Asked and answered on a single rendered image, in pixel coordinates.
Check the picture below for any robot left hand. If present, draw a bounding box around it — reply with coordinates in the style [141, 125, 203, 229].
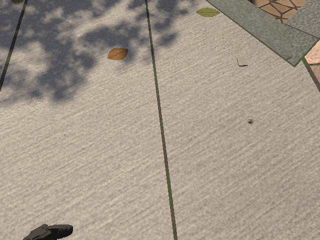
[23, 224, 73, 240]

